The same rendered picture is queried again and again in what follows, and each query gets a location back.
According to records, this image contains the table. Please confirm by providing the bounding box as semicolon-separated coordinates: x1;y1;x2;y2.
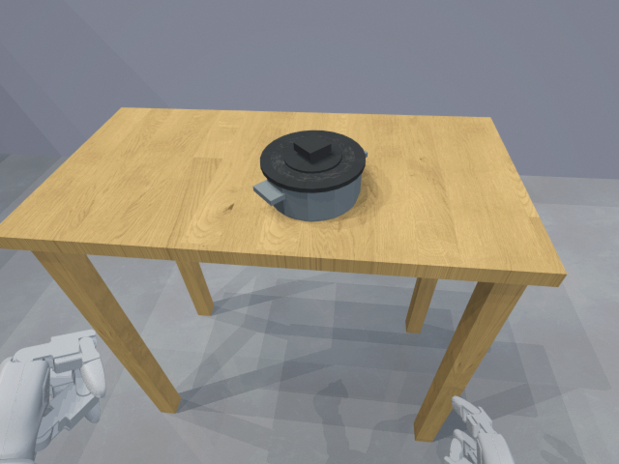
0;107;567;443

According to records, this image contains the knob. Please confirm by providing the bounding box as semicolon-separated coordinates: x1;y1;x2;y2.
293;134;332;160

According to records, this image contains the robot left hand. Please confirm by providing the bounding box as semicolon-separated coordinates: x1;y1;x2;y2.
0;330;105;461

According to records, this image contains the pot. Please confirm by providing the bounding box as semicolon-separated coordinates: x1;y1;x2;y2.
253;150;368;221

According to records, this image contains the robot right hand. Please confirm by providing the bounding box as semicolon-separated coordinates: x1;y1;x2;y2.
444;396;515;464

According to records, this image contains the lid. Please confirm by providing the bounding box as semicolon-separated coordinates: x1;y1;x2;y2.
260;130;366;193

